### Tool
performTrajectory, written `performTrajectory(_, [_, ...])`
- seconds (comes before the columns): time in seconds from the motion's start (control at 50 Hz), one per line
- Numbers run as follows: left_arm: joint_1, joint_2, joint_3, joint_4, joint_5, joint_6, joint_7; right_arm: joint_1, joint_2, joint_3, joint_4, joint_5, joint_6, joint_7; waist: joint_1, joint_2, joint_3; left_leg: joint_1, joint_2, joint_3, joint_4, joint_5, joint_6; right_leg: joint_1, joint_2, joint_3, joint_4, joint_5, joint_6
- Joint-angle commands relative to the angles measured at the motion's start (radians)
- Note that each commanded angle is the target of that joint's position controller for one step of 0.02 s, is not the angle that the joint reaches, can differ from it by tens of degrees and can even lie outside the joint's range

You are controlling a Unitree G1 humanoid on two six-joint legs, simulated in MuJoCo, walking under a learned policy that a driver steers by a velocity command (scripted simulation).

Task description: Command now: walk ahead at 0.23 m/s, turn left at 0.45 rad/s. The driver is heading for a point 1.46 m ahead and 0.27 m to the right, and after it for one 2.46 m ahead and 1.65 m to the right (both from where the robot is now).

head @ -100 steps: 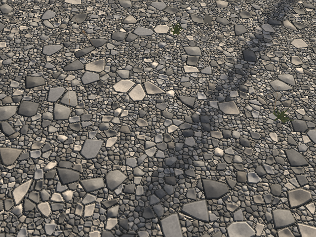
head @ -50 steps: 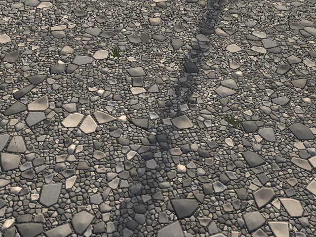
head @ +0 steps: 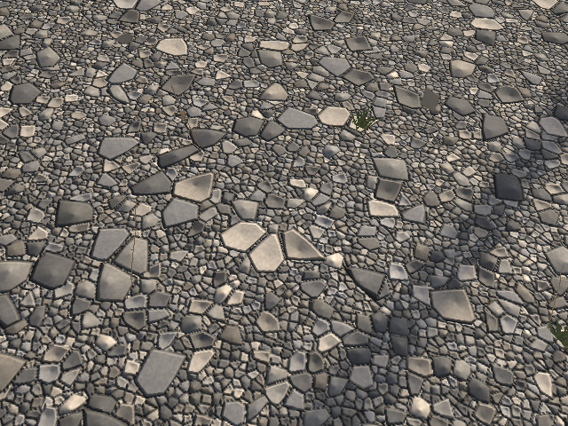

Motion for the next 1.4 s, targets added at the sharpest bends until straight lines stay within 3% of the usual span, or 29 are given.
performTrajectory(0.02, [0.003, 0.070, 0.016, -0.058, 0.001, -0.014, -0.011, 0.044, -0.143, -0.035, -0.041, -0.010, -0.023, 0.003, -0.017, 0.143, -0.070, 0.127, 0.248, -0.349, -0.259, -0.346, 0.168, -0.078, 0.004, -0.008, -0.102, 0.027, 0.008])
performTrajectory(0.16, [0.020, 0.056, 0.004, -0.045, -0.012, -0.050, -0.022, 0.055, -0.154, -0.028, -0.013, -0.016, -0.050, 0.012, -0.020, 0.150, -0.048, 0.009, 0.263, -0.303, -0.260, -0.426, 0.133, 0.144, 0.029, -0.067, -0.354, 0.022, -0.054])
performTrajectory(0.22, [0.167, 0.045, 0.002, 0.012, -0.015, -0.068, -0.017, 0.001, -0.133, -0.020, -0.016, -0.009, -0.052, 0.007, 0.065, 0.072, -0.020, -0.165, 0.222, -0.228, -0.145, -0.510, 0.088, 0.403, 0.067, -0.079, -0.550, 0.057, -0.106])
performTrajectory(0.24, [0.260, 0.072, 0.007, 0.040, -0.010, -0.080, -0.012, -0.045, -0.084, -0.005, -0.037, -0.016, -0.056, 0.004, 0.103, -0.022, 0.003, -0.253, 0.162, -0.143, 0.027, -0.468, 0.052, 0.468, -0.029, 0.083, -0.667, -0.080, -0.132])
performTrajectory(0.26, [0.328, 0.163, 0.023, 0.044, -0.005, -0.091, -0.007, -0.065, -0.004, 0.017, -0.073, -0.011, -0.068, 0.007, 0.107, -0.206, -0.001, -0.395, 0.039, 0.033, 0.325, -0.362, -0.009, 0.528, -0.271, 0.499, -0.863, -0.358, -0.204])
performTrajectory(0.28, [0.303, 0.222, 0.044, 0.047, -0.013, -0.086, -0.012, -0.090, -0.068, 0.005, -0.094, -0.032, -0.077, 0.010, 0.084, -0.166, 0.099, -0.525, 0.026, 0.022, 0.422, -0.331, -0.019, 0.443, -0.350, 0.726, -0.957, -0.471, -0.282])
performTrajectory(0.32, [0.205, 0.149, 0.032, 0.025, -0.029, -0.096, -0.023, -0.068, -0.111, -0.006, -0.070, -0.030, -0.091, 0.027, 0.020, -0.057, 0.103, -0.478, 0.098, -0.029, 0.481, -0.164, -0.043, 0.401, -0.255, 0.572, -0.919, -0.298, -0.263])
performTrajectory(0.4, [0.264, 0.088, 0.023, 0.063, -0.039, -0.119, -0.013, -0.086, -0.066, 0.008, -0.055, -0.044, -0.085, 0.038, 0.031, -0.070, 0.011, -0.420, 0.105, 0.019, 0.489, -0.019, -0.099, 0.462, -0.123, 0.336, -0.870, 0.176, -0.223])
performTrajectory(0.6, [0.383, 0.119, 0.045, 0.100, -0.025, -0.103, 0.008, -0.356, -0.047, 0.037, -0.157, -0.012, -0.089, 0.034, 0.108, -0.098, 0.011, -0.343, 0.068, 0.048, 0.200, 0.024, -0.126, 0.479, -0.112, 0.330, -0.720, 0.602, -0.235])
performTrajectory(0.64, [0.326, 0.135, 0.051, 0.083, -0.025, -0.100, 0.011, -0.282, -0.069, 0.032, -0.145, -0.007, -0.096, 0.025, 0.056, -0.101, -0.008, -0.176, 0.054, 0.037, 0.129, 0.017, -0.100, 0.418, -0.117, 0.346, -0.675, 0.657, -0.199])
performTrajectory(0.68, [0.267, 0.156, 0.057, 0.068, -0.032, -0.107, 0.002, -0.068, -0.121, 0.009, -0.080, -0.007, -0.109, 0.002, -0.047, -0.049, -0.105, 0.150, 0.035, 0.038, 0.036, 0.029, -0.058, 0.335, -0.055, 0.307, -0.463, 0.785, -0.151])
performTrajectory(0.7, [0.253, 0.131, 0.052, 0.047, -0.043, -0.114, -0.007, 0.079, -0.182, -0.009, -0.059, -0.027, -0.120, -0.017, -0.108, 0.026, -0.215, 0.380, 0.172, -0.087, 0.016, -0.076, -0.019, 0.213, 0.011, 0.259, -0.234, 0.626, -0.129])
performTrajectory(0.72, [0.312, 0.016, 0.027, 0.008, -0.070, -0.117, -0.006, 0.175, -0.265, -0.025, -0.066, -0.056, -0.117, -0.031, -0.102, 0.228, -0.359, 0.626, 0.470, -0.472, -0.052, -0.305, 0.042, -0.037, 0.130, 0.148, 0.063, 0.041, -0.104])
performTrajectory(0.74, [0.353, 0.076, 0.035, 0.003, -0.049, -0.106, -0.002, 0.133, -0.262, -0.030, -0.060, -0.041, -0.102, -0.027, -0.047, 0.312, -0.360, 0.549, 0.543, -0.774, -0.167, -0.384, 0.107, -0.147, 0.126, 0.107, 0.216, -0.126, -0.112])
performTrajectory(0.78, [0.244, 0.085, 0.036, 0.025, -0.019, -0.088, -0.015, 0.002, -0.095, 0.007, -0.078, -0.024, -0.099, -0.019, -0.016, 0.075, -0.091, 0.282, 0.443, -0.475, -0.192, -0.331, 0.087, -0.170, 0.023, 0.091, 0.238, 0.034, -0.113])
performTrajectory(0.82, [0.199, 0.063, 0.036, 0.018, 0.000, -0.073, -0.034, 0.007, -0.058, 0.021, -0.050, -0.022, -0.112, -0.018, 0.008, 0.111, -0.020, 0.158, 0.346, -0.258, -0.234, -0.093, 0.049, -0.120, -0.014, 0.080, 0.169, 0.080, -0.102])
performTrajectory(0.84, [0.211, 0.054, 0.033, 0.017, 0.003, -0.063, -0.041, 0.026, -0.065, 0.019, -0.036, -0.020, -0.124, -0.014, 0.021, 0.147, -0.031, 0.146, 0.343, -0.215, -0.233, 0.007, 0.060, -0.099, -0.011, 0.074, 0.161, 0.086, -0.096])
performTrajectory(0.92, [0.109, 0.037, 0.023, -0.013, 0.005, -0.055, -0.054, 0.092, -0.073, 0.016, 0.013, -0.008, -0.157, 0.001, 0.023, 0.115, -0.021, 0.181, 0.337, -0.106, -0.272, 0.193, 0.091, -0.180, 0.000, 0.087, 0.076, 0.165, -0.081])
performTrajectory(1.02, [-0.109, 0.007, -0.009, -0.081, 0.002, -0.067, -0.072, 0.139, -0.080, 0.016, 0.060, 0.000, -0.149, 0.007, -0.007, 0.112, 0.012, 0.163, 0.278, 0.044, -0.292, 0.284, 0.069, -0.128, -0.002, -0.015, -0.241, 0.339, -0.061])
performTrajectory(1.1, [-0.215, 0.022, -0.018, -0.115, 0.000, -0.076, -0.066, 0.232, -0.117, 0.010, 0.115, 0.002, -0.133, 0.004, -0.034, 0.109, 0.025, 0.239, 0.314, 0.014, -0.254, 0.377, 0.071, -0.053, 0.003, -0.078, -0.385, 0.309, -0.087])
performTrajectory(1.14, [-0.190, 0.038, -0.015, -0.109, 0.002, -0.084, -0.052, 0.241, -0.139, 0.006, 0.132, -0.001, -0.121, 0.001, -0.014, 0.113, 0.010, 0.292, 0.324, -0.002, -0.167, 0.541, 0.066, 0.014, 0.033, -0.088, -0.437, 0.233, -0.109])
performTrajectory(1.18, [0.037, 0.077, 0.004, -0.032, 0.016, -0.105, -0.031, 0.237, -0.142, 0.008, 0.145, 0.007, -0.111, -0.001, 0.091, 0.078, -0.112, 0.241, 0.267, 0.039, 0.108, 0.655, 0.036, 0.330, 0.069, -0.089, -0.545, 0.262, -0.147])
performTrajectory(1.2, [0.212, 0.151, 0.026, 0.005, 0.038, -0.116, -0.015, 0.218, -0.106, 0.020, 0.112, 0.015, -0.113, 0.000, 0.160, 0.008, -0.235, 0.054, 0.219, 0.064, 0.362, 0.377, 0.015, 0.596, -0.112, 0.094, -0.564, 0.176, -0.191])
performTrajectory(1.22, [0.249, 0.244, 0.045, 0.004, 0.047, -0.114, -0.002, 0.313, 0.036, 0.052, 0.075, 0.042, -0.111, 0.004, 0.113, -0.214, -0.359, -0.287, 0.062, 0.115, 0.698, -0.351, -0.032, 0.854, -0.438, 0.519, -0.625, 0.270, -0.291])
performTrajectory(1.24, [0.230, 0.213, 0.045, -0.002, 0.002, -0.103, 0.002, 0.283, -0.096, 0.013, 0.105, 0.021, -0.095, -0.015, 0.128, -0.081, -0.337, -0.311, 0.064, -0.008, 0.806, -0.370, -0.026, 0.734, -0.437, 0.545, -0.652, 0.428, -0.312])
performTrajectory(1.26, [0.141, 0.142, 0.022, -0.004, -0.009, -0.105, 0.002, 0.231, -0.091, 0.005, 0.095, 0.022, -0.091, -0.018, 0.078, -0.045, -0.200, -0.314, 0.102, -0.033, 0.811, -0.307, -0.024, 0.616, -0.382, 0.358, -0.649, 0.614, -0.289])
performTrajectory(1.3, [0.054, 0.045, -0.004, -0.003, -0.016, -0.119, 0.001, 0.205, -0.056, 0.003, 0.107, 0.007, -0.076, -0.017, 0.020, -0.041, -0.087, -0.270, 0.146, -0.018, 0.734, -0.250, -0.041, 0.447, -0.288, 0.139, -0.676, 0.828, -0.220])
performTrajectory(1.34, [0.037, 0.034, -0.008, 0.003, -0.020, -0.125, 0.008, 0.226, -0.033, -0.003, 0.111, -0.010, -0.045, -0.003, -0.018, -0.068, -0.079, -0.199, 0.134, 0.005, 0.724, -0.211, -0.064, 0.351, -0.255, 0.032, -0.695, 0.918, -0.197])
performTrajectory(1.4, [0.043, 0.063, 0.002, 0.013, -0.026, -0.133, 0.016, 0.187, -0.008, -0.006, 0.083, -0.013, -0.021, 0.009, -0.042, -0.070, -0.081, -0.225, 0.125, 0.025, 0.688, -0.132, -0.082, 0.324, -0.253, -0.054, -0.717, 0.939, -0.212])
Velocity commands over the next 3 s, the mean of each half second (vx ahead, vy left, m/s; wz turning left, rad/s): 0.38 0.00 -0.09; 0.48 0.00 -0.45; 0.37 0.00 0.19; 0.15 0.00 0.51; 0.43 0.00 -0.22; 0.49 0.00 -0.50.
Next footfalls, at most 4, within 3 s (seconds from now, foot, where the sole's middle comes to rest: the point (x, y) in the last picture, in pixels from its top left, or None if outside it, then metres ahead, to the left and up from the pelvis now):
0.24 right None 0.09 -0.12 -0.78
0.70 left None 0.42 0.03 -0.78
1.20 right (387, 373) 0.59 -0.26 -0.78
1.66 left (316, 314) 0.75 -0.09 -0.78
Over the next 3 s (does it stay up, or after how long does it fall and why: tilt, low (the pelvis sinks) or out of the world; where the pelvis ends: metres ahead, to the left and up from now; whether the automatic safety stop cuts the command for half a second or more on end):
stays up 1.07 -0.20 -0.01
